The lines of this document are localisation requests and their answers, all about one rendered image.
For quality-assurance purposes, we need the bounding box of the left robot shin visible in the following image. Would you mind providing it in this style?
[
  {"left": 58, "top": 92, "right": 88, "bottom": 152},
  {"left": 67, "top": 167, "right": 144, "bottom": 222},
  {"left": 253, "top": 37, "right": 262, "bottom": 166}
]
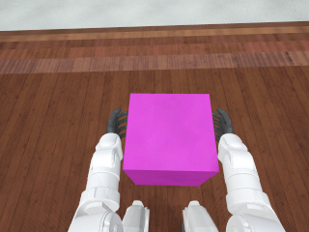
[{"left": 126, "top": 200, "right": 144, "bottom": 211}]

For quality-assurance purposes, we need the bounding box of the robot left upper arm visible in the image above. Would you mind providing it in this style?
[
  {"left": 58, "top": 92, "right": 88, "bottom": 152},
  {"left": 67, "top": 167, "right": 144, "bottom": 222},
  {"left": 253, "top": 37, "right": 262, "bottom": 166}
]
[{"left": 69, "top": 211, "right": 124, "bottom": 232}]

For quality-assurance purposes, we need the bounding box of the left robot hand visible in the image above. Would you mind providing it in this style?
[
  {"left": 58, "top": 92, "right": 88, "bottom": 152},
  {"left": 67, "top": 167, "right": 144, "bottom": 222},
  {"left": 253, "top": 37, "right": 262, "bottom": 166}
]
[{"left": 105, "top": 107, "right": 128, "bottom": 139}]

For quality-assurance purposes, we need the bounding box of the robot right forearm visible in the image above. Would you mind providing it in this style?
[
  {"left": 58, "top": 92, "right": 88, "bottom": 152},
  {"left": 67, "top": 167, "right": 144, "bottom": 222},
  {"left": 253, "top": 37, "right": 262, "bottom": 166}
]
[{"left": 217, "top": 133, "right": 284, "bottom": 228}]

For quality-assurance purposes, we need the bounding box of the right robot hand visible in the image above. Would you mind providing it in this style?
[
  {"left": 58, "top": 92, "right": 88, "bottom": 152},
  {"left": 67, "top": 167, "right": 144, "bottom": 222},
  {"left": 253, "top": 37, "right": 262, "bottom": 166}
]
[{"left": 211, "top": 107, "right": 235, "bottom": 142}]

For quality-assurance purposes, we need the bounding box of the carton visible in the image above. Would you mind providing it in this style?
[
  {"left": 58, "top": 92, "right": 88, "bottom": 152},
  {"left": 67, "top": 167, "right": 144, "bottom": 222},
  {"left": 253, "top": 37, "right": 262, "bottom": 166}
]
[{"left": 123, "top": 93, "right": 219, "bottom": 187}]

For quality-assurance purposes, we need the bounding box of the robot right upper arm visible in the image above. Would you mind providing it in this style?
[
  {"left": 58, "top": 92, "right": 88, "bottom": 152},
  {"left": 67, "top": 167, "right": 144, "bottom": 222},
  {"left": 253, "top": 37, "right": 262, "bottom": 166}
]
[{"left": 226, "top": 213, "right": 286, "bottom": 232}]

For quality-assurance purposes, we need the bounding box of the robot left forearm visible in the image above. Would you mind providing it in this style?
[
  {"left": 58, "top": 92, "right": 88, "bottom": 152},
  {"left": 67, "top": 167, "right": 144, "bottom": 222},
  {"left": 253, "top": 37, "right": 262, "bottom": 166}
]
[{"left": 68, "top": 132, "right": 124, "bottom": 232}]

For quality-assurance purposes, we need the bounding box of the right robot thigh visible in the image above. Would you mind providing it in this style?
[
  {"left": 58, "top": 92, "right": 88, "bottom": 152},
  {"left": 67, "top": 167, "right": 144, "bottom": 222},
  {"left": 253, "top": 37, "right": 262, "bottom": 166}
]
[{"left": 183, "top": 205, "right": 219, "bottom": 232}]

